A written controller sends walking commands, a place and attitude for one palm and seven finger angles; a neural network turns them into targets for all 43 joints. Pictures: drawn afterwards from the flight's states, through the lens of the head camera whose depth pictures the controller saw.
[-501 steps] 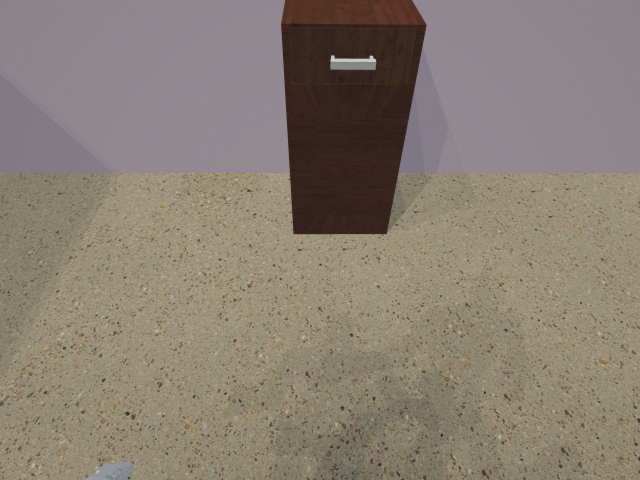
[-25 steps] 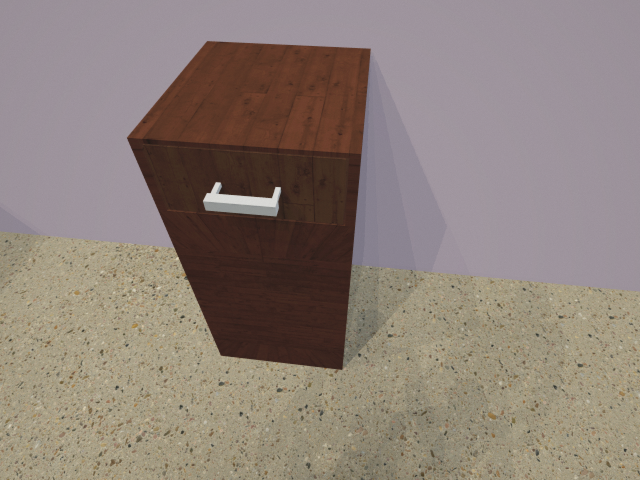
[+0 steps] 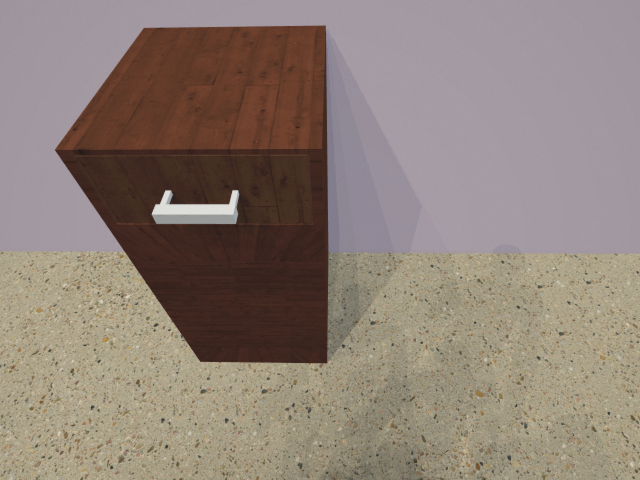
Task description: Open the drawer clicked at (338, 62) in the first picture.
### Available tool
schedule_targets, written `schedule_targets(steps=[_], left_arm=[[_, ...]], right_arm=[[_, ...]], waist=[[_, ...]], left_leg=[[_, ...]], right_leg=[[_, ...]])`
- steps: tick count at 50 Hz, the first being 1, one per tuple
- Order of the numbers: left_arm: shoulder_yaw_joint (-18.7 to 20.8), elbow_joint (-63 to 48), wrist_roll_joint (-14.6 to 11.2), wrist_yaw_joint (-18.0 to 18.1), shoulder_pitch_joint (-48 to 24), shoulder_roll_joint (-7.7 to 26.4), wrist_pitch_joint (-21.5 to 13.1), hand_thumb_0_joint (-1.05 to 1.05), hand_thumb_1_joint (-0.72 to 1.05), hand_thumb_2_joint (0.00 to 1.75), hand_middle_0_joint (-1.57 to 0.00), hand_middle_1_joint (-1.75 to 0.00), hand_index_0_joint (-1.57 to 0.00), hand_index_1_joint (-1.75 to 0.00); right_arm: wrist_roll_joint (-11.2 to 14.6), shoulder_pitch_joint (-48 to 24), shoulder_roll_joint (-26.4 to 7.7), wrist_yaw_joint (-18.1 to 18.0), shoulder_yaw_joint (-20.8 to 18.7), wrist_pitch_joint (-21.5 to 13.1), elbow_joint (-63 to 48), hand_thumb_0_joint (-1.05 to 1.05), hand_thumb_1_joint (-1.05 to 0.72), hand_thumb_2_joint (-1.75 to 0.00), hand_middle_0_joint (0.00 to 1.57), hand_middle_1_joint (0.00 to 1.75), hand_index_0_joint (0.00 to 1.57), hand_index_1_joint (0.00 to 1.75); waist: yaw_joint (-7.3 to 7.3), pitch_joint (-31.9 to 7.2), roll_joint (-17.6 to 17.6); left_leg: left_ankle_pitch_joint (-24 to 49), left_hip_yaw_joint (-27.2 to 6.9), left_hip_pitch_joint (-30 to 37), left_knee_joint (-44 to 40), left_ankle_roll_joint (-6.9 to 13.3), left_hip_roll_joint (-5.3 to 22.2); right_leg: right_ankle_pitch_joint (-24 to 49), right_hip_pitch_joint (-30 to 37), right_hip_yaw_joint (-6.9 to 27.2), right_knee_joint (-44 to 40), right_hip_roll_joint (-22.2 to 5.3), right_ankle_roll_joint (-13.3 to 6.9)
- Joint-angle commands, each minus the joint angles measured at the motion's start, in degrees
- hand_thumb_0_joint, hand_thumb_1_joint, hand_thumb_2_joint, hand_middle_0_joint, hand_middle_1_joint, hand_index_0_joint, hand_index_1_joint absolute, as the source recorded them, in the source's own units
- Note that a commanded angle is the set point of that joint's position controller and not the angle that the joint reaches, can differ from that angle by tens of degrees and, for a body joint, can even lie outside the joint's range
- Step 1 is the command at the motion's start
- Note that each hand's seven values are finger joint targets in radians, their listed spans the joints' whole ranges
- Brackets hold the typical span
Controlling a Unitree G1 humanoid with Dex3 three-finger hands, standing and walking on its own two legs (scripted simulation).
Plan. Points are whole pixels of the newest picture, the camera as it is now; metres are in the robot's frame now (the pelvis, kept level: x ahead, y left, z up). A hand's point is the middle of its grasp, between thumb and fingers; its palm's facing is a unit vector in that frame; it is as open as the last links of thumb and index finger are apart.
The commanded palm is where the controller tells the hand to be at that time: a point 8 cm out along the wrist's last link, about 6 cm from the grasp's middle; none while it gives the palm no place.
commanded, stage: come to a stop and stand still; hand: left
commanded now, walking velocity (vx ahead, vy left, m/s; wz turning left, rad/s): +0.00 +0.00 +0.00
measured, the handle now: (198, 205) +0.53 +0.22 +0.01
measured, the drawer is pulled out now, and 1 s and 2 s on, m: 0.00 0.00 0.00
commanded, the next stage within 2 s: look again from close up in 0.26 s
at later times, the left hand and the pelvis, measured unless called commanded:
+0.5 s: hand out of the picture -0.02 +0.19 -0.18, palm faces +0.04 -0.97 -0.23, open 7.3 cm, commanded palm none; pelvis -0.04 +0.01 +0.00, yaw +1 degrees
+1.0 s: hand out of the picture -0.10 +0.23 -0.18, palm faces +0.05 -0.98 -0.17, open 7.4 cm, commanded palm none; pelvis -0.07 +0.06 +0.00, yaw +2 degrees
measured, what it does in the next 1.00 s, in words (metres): shifts its weight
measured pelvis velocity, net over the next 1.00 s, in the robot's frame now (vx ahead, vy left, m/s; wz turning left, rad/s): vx -0.07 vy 0.06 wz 0.03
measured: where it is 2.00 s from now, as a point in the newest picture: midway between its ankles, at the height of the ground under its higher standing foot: outside the picture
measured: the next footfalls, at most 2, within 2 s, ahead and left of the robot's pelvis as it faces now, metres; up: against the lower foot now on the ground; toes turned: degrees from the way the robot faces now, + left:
left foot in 1.94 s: +0.09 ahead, +0.19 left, +0.00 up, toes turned -12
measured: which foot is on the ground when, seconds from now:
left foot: down 0.00-1.00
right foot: down 0.00-1.00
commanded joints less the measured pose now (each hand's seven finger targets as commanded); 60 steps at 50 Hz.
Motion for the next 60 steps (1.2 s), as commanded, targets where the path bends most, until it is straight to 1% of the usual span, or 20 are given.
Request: schedule_targets(steps=[1, 4, 6, 12, 14, 17, 18, 19, 20, 21, 22, 24, 25, 26, 27, 29, 32, 46, 51, 60], left_arm=[[0.33, 0.29, -0.25, 0.73, 6.24, 5.13, -0.14, 0.00, 0.90, 0.90, -0.20, -0.30, -0.20, -0.30], [0.12, -0.53, -0.49, 1.14, 6.15, 4.08, -0.05, 0.00, 0.90, 0.90, -0.20, -0.30, -0.20, -0.30], [0.62, -1.37, -0.55, 1.49, 5.71, 5.35, 0.02, 0.00, 0.90, 0.90, -0.20, -0.30, -0.20, -0.30], [1.72, -2.41, 0.10, 1.87, 5.53, 8.21, 0.51, 0.00, 0.90, 0.90, -0.20, -0.30, -0.20, -0.30], [1.56, -2.67, 0.25, 1.76, 4.41, 8.00, 0.82, 0.00, 0.90, 0.90, -0.20, -0.30, -0.20, -0.30], [1.10, -3.21, 0.23, 1.34, 2.32, 7.31, 1.05, 0.00, 0.90, 0.90, -0.20, -0.30, -0.20, -0.30], [1.53, -2.27, 0.47, 3.30, 10.74, 9.75, -0.52, 0.00, 0.90, 0.90, -0.20, -0.30, -0.20, -0.30], [1.16, -3.07, 0.80, 2.88, 11.39, 12.11, -1.55, 0.00, 0.90, 0.90, -0.20, -0.30, -0.20, -0.30], [1.21, -4.35, 1.11, 2.78, 10.48, 10.50, -1.66, 0.00, 0.90, 0.90, -0.20, -0.30, -0.20, -0.30], [0.79, -5.36, 1.36, 2.55, 9.64, 9.36, -1.48, 0.00, 0.90, 0.90, -0.20, -0.30, -0.20, -0.30], [0.72, -6.66, 1.33, 2.30, 8.02, 9.61, -1.12, 0.00, 0.90, 0.90, -0.20, -0.30, -0.20, -0.30], [0.54, -8.51, 0.79, 1.97, 3.46, 9.99, -0.14, 0.00, 0.90, 0.90, -0.20, -0.30, -0.20, -0.30], [0.41, -8.64, 0.37, 1.63, 3.09, 8.92, 0.33, 0.00, 0.90, 0.90, -0.20, -0.30, -0.20, -0.30], [0.22, -8.85, 0.14, 1.37, 3.26, 7.46, 0.83, 0.00, 0.90, 0.90, -0.20, -0.30, -0.20, -0.30], [-0.12, -8.82, 0.21, 1.10, 4.45, 6.13, 1.07, 0.00, 0.90, 0.90, -0.20, -0.30, -0.20, -0.30], [-0.64, -7.97, 0.89, 0.73, 6.01, 5.58, 1.54, 0.00, 0.90, 0.90, -0.20, -0.30, -0.20, -0.30], [-1.14, -6.75, 1.11, 0.03, 9.01, 5.18, 1.57, 0.00, 0.90, 0.90, -0.20, -0.30, -0.20, -0.30], [-1.23, -4.88, 1.02, -0.38, 11.51, 3.73, 0.80, 0.00, 0.90, 0.90, -0.20, -0.30, -0.20, -0.30], [-0.92, -4.44, 1.55, -0.93, 12.50, 2.85, 0.70, 0.00, 0.90, 0.90, -0.20, -0.30, -0.20, -0.30], [0.07, -3.72, 1.18, -1.61, 14.95, 2.22, -0.70, 0.00, 0.90, 0.90, -0.20, -0.30, -0.20, -0.30]], right_arm=[[0.00, 3.75, -2.91, 0.03, -0.52, -0.05, -0.89, 0.00, -0.90, -0.90, 0.20, 0.30, 0.20, 0.30], [-0.01, 3.49, -3.56, -0.08, -0.39, -0.26, -0.10, 0.00, -0.90, -0.90, 0.20, 0.30, 0.20, 0.30], [0.07, 2.87, -4.50, -0.33, -0.63, 0.00, -0.47, 0.00, -0.90, -0.90, 0.20, 0.30, 0.20, 0.30], [0.23, -0.86, -6.24, -0.24, -1.73, 1.33, -3.46, 0.00, -0.90, -0.90, 0.20, 0.30, 0.20, 0.30], [0.32, -1.79, -6.14, -0.05, -1.77, 1.67, -4.07, 0.00, -0.90, -0.90, 0.20, 0.30, 0.20, 0.30], [0.13, -2.93, -6.91, 0.33, -1.59, 1.57, -4.37, 0.00, -0.90, -0.90, 0.20, 0.30, 0.20, 0.30], [0.53, -10.88, -10.61, 1.24, -2.61, 0.68, -10.28, 0.00, -0.90, -0.90, 0.20, 0.30, 0.20, 0.30], [0.78, -11.24, -9.30, 1.91, -1.93, 1.18, -12.94, 0.00, -0.90, -0.90, 0.20, 0.30, 0.20, 0.30], [0.51, -8.15, -6.69, 1.67, -1.94, 1.31, -13.21, 0.00, -0.90, -0.90, 0.20, 0.30, 0.20, 0.30], [0.62, -8.52, -6.72, 1.81, -1.88, 1.26, -13.63, 0.00, -0.90, -0.90, 0.20, 0.30, 0.20, 0.30], [0.69, -8.08, -6.63, 1.97, -1.67, 1.31, -13.82, 0.00, -0.90, -0.90, 0.20, 0.30, 0.20, 0.30], [0.37, -4.19, -6.39, 2.29, -1.55, 1.17, -12.40, 0.00, -0.90, -0.90, 0.20, 0.30, 0.20, 0.30], [-0.06, -3.40, -7.65, 2.35, -1.45, 0.82, -12.05, 0.00, -0.90, -0.90, 0.20, 0.30, 0.20, 0.30], [-0.52, -3.85, -9.73, 2.31, -1.55, 0.32, -12.54, 0.00, -0.90, -0.90, 0.20, 0.30, 0.20, 0.30], [-0.97, -6.00, -11.26, 2.25, -1.51, 0.26, -13.42, 0.00, -0.90, -0.90, 0.20, 0.30, 0.20, 0.30], [-0.80, -9.21, -11.34, 2.35, -1.17, 0.40, -14.43, 0.00, -0.90, -0.90, 0.20, 0.30, 0.20, 0.30], [-0.62, -8.85, -11.66, 2.30, -0.87, 0.20, -14.87, 0.00, -0.90, -0.90, 0.20, 0.30, 0.20, 0.30], [-0.55, -4.15, -11.10, 1.85, -0.41, -0.52, -11.22, 0.00, -0.90, -0.90, 0.20, 0.30, 0.20, 0.30], [-0.90, -2.69, -12.09, 1.88, -0.91, -0.22, -9.40, 0.00, -0.90, -0.90, 0.20, 0.30, 0.20, 0.30], [-0.88, -1.76, -9.58, 1.90, -1.05, -1.53, -8.35, 0.00, -0.90, -0.90, 0.20, 0.30, 0.20, 0.30]], waist=[[2.19, 0.01, -11.69], [2.78, 0.32, -3.82], [2.87, -1.48, -1.03], [3.13, -4.95, -4.12], [2.70, -4.18, -5.73], [2.15, -1.71, -5.03], [5.70, 2.21, -8.29], [4.20, 0.61, -10.81], [3.42, -4.68, -12.57], [3.34, -7.13, -11.82], [2.79, -8.99, -11.27], [0.12, -8.36, -6.80], [0.10, -5.75, -3.40], [0.55, -2.05, 2.34], [2.01, 0.85, 5.39], [3.36, 6.42, 6.90], [3.89, 7.91, 1.88], [3.37, 3.74, -0.99], [3.13, 5.22, -0.92], [3.15, 5.87, -1.12]], left_leg=[[8.82, 0.31, -6.88, -1.91, 0.66, 2.72], [24.24, -0.27, -3.62, -3.95, 0.65, 3.83], [29.21, 0.34, -1.83, -2.82, 0.34, 4.31], [21.94, 2.13, -2.97, 1.62, -0.30, 3.20], [16.70, 1.99, -2.62, 1.23, -0.17, 2.90], [18.44, 1.06, 0.34, -1.97, 0.38, 4.02], [7.42, 5.20, -10.98, 12.66, -0.44, 2.23], [-1.91, 2.77, -14.35, 16.26, 1.14, 1.11], [-6.28, 0.62, -15.34, 16.69, 2.28, 0.71], [-7.43, 0.88, -15.14, 15.65, 2.25, 0.69], [-6.43, 1.42, -12.53, 12.35, 1.96, 0.13], [4.73, 3.03, -2.34, 2.25, 1.58, -0.97], [6.60, 1.55, -0.87, 0.32, 1.90, 0.27], [6.58, -3.94, -4.53, -3.24, 3.56, 4.53], [4.25, -6.67, -9.88, -6.74, 5.15, 8.02], [-5.05, -7.60, -16.98, -11.50, 5.47, 7.25], [-12.28, -7.63, -19.82, -13.78, 5.41, 6.00], [-10.52, -9.57, -14.94, -14.52, 5.95, 5.42], [-20.40, -11.99, -15.17, -14.92, 7.87, 7.55], [-14.02, -7.83, -13.90, -8.08, 7.97, 5.35]], right_leg=[[35.48, 8.89, 7.94, -5.68, -11.54, -2.90], [39.42, 8.46, 5.75, -2.48, -8.58, -1.51], [42.11, 9.02, 5.90, -1.42, -8.85, -1.54], [50.56, 11.52, 8.08, -0.55, -11.67, -2.26], [45.12, 9.58, 8.73, -2.39, -12.20, -2.79], [30.68, 3.84, 7.58, -4.36, -10.28, -2.00], [59.29, 6.30, 12.95, -2.84, -13.08, 2.42], [67.10, 10.41, 14.46, -2.60, -17.11, -0.17], [67.59, 13.63, 16.10, -1.41, -18.57, -2.90], [62.42, 14.25, 13.77, -1.20, -17.58, -5.81], [54.13, 13.18, 11.44, -1.17, -16.14, -6.52], [26.05, 3.07, 8.66, -1.68, -12.64, -4.35], [11.42, -1.81, 7.84, -1.75, -9.96, -2.35], [1.81, -4.73, 6.14, -1.06, -6.61, -0.64], [-0.60, -3.51, 3.66, -1.03, -4.77, 0.29], [-0.70, -1.12, 2.60, 0.27, -3.82, 0.55], [0.80, 0.32, 2.86, -0.32, -3.86, 0.51], [1.15, -0.70, 4.80, -1.61, -4.35, 0.27], [-6.64, -3.57, 3.22, 1.91, -2.10, -0.15], [-7.78, -4.16, 8.03, -0.09, -3.10, -2.29]])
